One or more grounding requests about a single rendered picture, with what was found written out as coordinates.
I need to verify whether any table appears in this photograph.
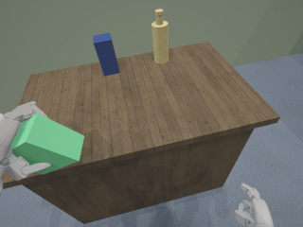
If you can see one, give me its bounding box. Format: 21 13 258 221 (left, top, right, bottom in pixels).
1 42 280 224

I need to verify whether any robot right hand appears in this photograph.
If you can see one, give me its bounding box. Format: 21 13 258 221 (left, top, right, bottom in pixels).
235 183 274 227

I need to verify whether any robot left hand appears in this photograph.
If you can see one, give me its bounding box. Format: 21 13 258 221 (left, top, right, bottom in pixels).
0 101 51 182

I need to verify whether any sponge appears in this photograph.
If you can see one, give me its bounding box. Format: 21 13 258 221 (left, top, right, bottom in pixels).
10 113 84 175

